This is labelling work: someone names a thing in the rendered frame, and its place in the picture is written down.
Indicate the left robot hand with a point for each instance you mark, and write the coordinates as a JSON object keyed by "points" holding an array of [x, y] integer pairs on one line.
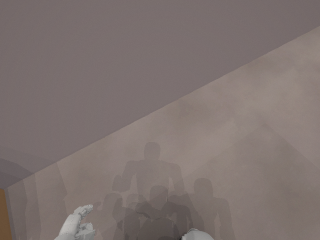
{"points": [[73, 226]]}

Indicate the cupboard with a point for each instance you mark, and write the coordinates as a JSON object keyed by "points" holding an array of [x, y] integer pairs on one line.
{"points": [[5, 229]]}

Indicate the robot right thigh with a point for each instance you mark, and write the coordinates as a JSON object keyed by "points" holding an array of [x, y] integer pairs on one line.
{"points": [[196, 235]]}

